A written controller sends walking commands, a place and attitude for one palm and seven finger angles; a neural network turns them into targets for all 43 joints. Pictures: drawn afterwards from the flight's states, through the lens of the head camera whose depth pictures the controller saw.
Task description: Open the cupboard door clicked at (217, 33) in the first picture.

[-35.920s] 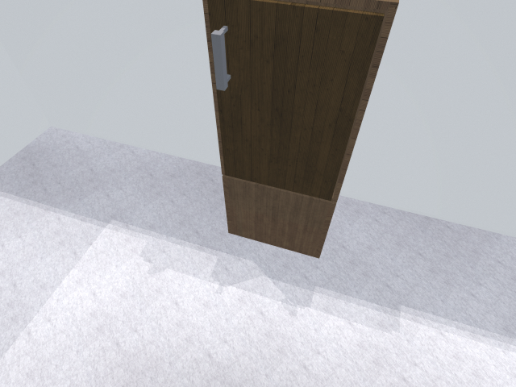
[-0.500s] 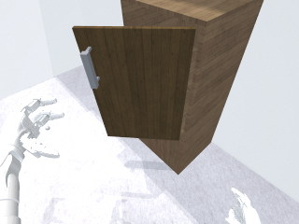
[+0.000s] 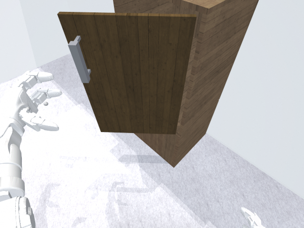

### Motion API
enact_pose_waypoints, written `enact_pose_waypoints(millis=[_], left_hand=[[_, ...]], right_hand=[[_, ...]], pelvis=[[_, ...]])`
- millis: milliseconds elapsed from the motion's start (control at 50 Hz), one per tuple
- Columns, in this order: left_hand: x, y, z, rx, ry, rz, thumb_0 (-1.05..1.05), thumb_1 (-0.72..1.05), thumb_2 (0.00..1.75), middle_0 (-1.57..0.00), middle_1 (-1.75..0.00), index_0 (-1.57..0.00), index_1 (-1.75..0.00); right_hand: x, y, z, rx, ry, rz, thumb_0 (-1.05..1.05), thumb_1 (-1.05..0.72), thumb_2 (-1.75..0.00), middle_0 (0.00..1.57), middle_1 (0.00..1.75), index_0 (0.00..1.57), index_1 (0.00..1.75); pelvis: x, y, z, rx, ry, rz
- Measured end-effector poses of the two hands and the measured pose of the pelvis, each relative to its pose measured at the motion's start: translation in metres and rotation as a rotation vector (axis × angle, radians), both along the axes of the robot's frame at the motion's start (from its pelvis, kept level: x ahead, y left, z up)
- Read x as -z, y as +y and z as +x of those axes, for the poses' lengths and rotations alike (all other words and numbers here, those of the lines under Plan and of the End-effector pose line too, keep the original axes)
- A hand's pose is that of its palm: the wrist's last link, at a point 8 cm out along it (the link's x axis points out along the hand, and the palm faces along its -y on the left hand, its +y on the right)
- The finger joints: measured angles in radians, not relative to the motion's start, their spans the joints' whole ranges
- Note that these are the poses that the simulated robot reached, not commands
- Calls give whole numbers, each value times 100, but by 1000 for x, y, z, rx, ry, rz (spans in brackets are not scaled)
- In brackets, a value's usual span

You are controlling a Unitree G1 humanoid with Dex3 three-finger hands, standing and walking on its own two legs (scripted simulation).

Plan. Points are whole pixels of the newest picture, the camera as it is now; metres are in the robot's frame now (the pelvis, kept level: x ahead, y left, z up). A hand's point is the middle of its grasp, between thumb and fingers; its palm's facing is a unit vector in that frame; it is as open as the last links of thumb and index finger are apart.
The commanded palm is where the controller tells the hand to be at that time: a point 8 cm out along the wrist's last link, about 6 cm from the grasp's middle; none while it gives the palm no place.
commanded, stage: move the hooked fingers beside the handle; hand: left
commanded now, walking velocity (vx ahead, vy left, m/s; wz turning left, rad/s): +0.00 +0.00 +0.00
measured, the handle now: (82, 60) +0.59 +0.25 +0.13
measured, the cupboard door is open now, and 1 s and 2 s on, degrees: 42 42 42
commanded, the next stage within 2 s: none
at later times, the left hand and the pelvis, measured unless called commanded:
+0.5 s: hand (53, 86) +0.44 +0.29 +0.14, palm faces +0.01 -1.00 +0.01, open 14.0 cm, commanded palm +0.42 +0.34 +0.14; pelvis +0.00 +0.02 -0.01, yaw +0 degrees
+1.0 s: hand (58, 69) +0.51 +0.30 +0.14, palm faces +0.00 -1.00 +0.01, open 14.0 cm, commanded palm +0.51 +0.35 +0.13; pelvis +0.01 +0.02 -0.02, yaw -2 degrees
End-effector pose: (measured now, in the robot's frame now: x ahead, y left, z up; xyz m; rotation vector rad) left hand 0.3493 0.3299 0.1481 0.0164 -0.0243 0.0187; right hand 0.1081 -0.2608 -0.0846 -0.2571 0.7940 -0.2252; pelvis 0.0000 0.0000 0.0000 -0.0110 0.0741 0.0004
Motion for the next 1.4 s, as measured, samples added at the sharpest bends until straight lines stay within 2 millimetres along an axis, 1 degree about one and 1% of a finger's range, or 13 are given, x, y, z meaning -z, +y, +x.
enact_pose_waypoints(millis=[100, 200, 300, 380, 460, 540, 680, 840, 920, 1000, 1200, 1280, 1400], left_hand=[[5, 2, 14, 4, 11, -13, -1, -49, 30, -30, -120, -30, -120], [7, 11, 25, -16, 15, -13, -1, -49, 30, -30, -120, -30, -120], [3, 15, 37, -7, 2, -13, -1, -50, 30, -30, -120, -30, -120], [1, 13, 48, 10, 7, -10, -1, -50, 30, -30, -120, -30, -120], [4, 10, 61, 12, 26, -23, -1, -50, 30, -30, -120, -30, -120], [6, 11, 75, 1, 33, -27, -1, -50, 30, -30, -120, -30, -120], [1, 16, 95, 4, 15, -19, -1, -49, 30, -30, -120, -30, -120], [2, 22, 117, 6, 39, -21, -1, -50, 30, -30, -120, -30, -120], [3, 23, 130, 11, 40, -25, -1, -50, 30, -30, -120, -30, -120], [3, 22, 144, 15, 45, -25, -1, -50, 30, -30, -120, -30, -120], [3, 25, 173, 9, 47, -31, -1, -49, 30, -30, -120, -30, -120], [7, 31, 176, 7, 55, -35, -1, -49, 30, -30, -120, -30, -120], [14, 43, 174, 0, 61, -25, -1, -49, 30, -30, -120, -30, -120]], right_hand=[[4, 1, -17, 34, 62, -1, 1, -90, -90, 21, 30, 20, 29], [7, 4, -29, 50, 113, -3, 1, -90, -90, 21, 30, 20, 29], [10, 7, -36, 54, 157, -7, 1, -90, -90, 21, 30, 20, 29], [12, 9, -39, 57, 180, -9, 1, -90, -90, 21, 30, 20, 29], [14, 10, -43, 60, 204, -13, 1, -90, -90, 21, 30, 20, 29], [15, 8, -52, 74, 235, -21, 1, -90, -90, 21, 30, 20, 30], [17, 2, -80, 127, 327, -37, 1, -90, -90, 21, 30, 20, 30], [17, -3, -117, 183, 463, -57, 1, -90, -90, 21, 30, 20, 29], [16, -3, -131, 209, 518, -67, 1, -90, -90, 21, 30, 20, 29], [14, 0, -141, 228, 558, -71, 1, -90, -90, 21, 30, 20, 29], [14, 13, -151, 264, 617, -55, 1, -90, -90, 21, 30, 20, 29], [15, 20, -151, 271, 632, -39, 0, -90, -90, 21, 30, 20, 29], [17, 26, -144, 261, 648, -25, 0, -90, -90, 21, 30, 21, 30]], pelvis=[[1, 5, 3, 9, 16, -1], [1, 9, 5, 13, 32, -5], [2, 13, 5, 8, 47, -10], [3, 15, 5, 6, 61, -12], [5, 16, 3, 5, 75, -13], [7, 16, 2, 9, 96, -15], [10, 16, 3, 19, 134, -20], [14, 16, 4, 21, 178, -26], [16, 16, 5, 22, 201, -31], [17, 17, 6, 25, 223, -35], [21, 21, 13, 39, 269, -43], [22, 23, 17, 47, 281, -44], [23, 26, 22, 45, 290, -49]])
